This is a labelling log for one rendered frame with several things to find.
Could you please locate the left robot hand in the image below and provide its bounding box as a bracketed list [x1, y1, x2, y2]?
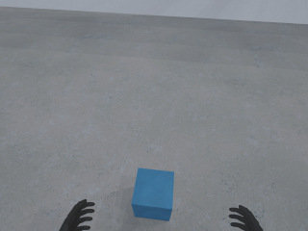
[59, 199, 95, 231]

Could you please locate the right robot hand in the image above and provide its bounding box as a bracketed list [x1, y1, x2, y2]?
[229, 205, 264, 231]

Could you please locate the carton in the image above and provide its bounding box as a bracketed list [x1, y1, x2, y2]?
[131, 167, 174, 221]

